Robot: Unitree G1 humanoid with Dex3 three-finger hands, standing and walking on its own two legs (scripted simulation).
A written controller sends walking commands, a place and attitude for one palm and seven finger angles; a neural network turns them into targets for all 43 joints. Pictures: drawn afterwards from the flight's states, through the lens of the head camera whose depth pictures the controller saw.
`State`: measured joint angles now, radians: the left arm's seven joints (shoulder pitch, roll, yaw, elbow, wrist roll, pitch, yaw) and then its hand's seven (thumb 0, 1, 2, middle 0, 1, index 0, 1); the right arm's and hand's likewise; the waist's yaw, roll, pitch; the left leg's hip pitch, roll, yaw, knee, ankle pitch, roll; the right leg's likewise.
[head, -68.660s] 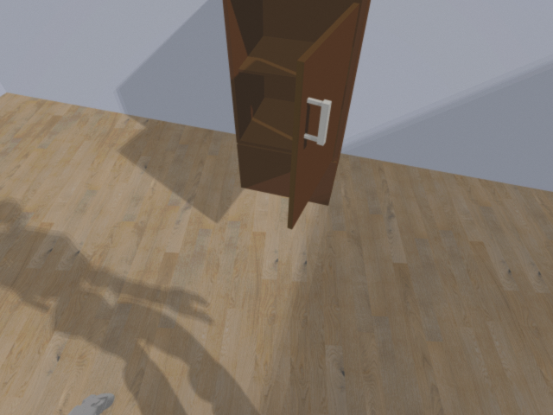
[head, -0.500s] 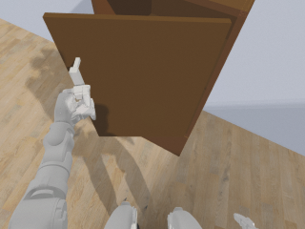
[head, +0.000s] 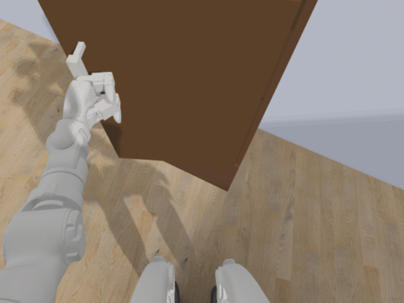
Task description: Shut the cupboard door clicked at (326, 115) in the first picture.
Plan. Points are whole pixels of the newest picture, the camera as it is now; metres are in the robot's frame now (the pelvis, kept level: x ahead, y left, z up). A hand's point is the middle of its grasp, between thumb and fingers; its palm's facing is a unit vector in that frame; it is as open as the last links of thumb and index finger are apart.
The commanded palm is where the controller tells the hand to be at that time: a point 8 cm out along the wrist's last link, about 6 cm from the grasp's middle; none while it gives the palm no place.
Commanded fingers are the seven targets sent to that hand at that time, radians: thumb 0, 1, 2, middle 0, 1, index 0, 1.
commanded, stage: push the door shut along its arc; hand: left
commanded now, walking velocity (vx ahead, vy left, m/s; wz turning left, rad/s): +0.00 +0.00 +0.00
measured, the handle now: (87, 76) +0.55 +0.21 +0.07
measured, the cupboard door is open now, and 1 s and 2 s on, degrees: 23 12 0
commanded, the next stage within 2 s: pull the fist back off the door in 1.18 s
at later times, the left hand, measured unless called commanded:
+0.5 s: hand (132, 80) +0.54 +0.12 +0.08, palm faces -0.26 -0.96 -0.02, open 3.1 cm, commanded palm +0.54 +0.16 +0.07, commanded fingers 0.00 0.90 0.90 -1.30 -1.50 -1.30 -1.50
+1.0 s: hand (142, 66) +0.57 +0.10 +0.08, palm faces -0.36 -0.93 -0.02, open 3.2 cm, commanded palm +0.60 +0.12 +0.07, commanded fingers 0.00 0.90 0.90 -1.30 -1.50 -1.30 -1.50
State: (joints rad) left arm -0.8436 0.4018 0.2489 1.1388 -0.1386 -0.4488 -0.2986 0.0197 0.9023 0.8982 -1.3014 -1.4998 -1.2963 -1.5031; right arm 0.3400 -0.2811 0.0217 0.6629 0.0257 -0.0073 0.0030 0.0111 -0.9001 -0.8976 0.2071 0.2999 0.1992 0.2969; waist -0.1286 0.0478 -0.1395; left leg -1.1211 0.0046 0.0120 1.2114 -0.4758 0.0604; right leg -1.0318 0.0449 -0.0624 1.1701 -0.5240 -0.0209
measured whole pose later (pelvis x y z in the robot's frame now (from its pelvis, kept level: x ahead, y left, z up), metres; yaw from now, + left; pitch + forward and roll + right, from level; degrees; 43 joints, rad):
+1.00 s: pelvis +0.00 +0.00 -0.03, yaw -2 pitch +30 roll -6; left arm -1.29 0.62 0.25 1.32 -0.05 -0.23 -0.46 0.02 0.94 0.94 -1.30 -1.50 -1.30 -1.50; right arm 0.39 -0.28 0.06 0.69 0.00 -0.06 0.00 0.01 -0.90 -0.90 0.21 0.30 0.20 0.30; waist -0.25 0.07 -0.13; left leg -1.35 0.04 -0.02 1.34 -0.52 0.06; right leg -1.25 0.08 -0.09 1.27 -0.55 -0.03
